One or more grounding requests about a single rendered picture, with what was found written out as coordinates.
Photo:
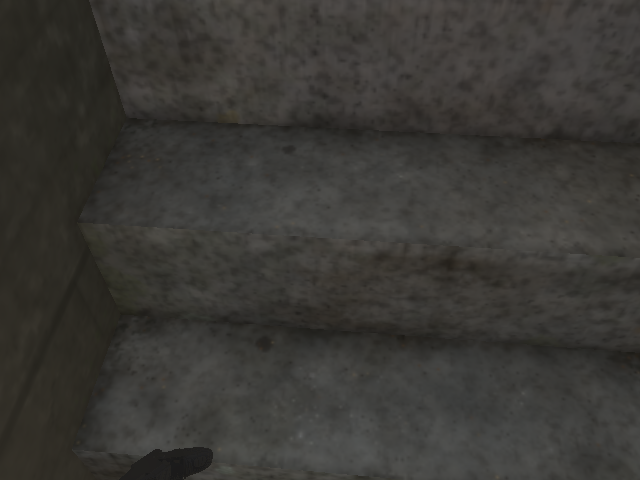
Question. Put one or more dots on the robot left hand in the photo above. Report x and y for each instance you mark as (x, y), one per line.
(171, 465)

